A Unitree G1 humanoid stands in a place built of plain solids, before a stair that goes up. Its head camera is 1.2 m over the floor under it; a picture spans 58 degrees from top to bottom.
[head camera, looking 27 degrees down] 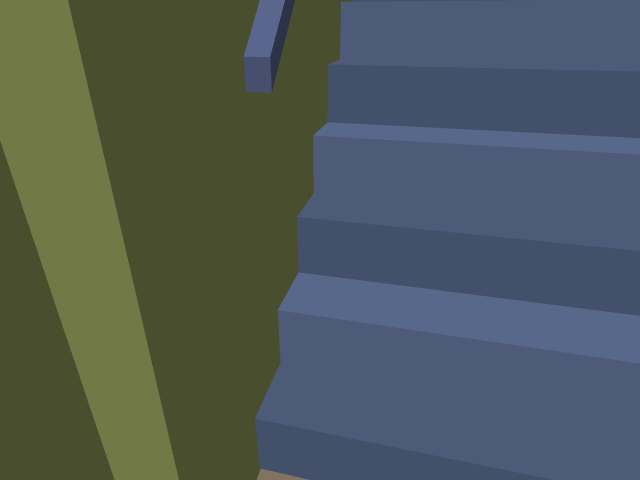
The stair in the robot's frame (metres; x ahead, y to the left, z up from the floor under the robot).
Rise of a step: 0.21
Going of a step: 0.22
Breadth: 1.20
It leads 14 degrees to the right of straight ahead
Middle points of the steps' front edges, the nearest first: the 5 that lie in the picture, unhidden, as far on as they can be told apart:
0.71 -0.40 0.21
0.92 -0.46 0.42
1.14 -0.51 0.63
1.36 -0.56 0.84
1.58 -0.61 1.05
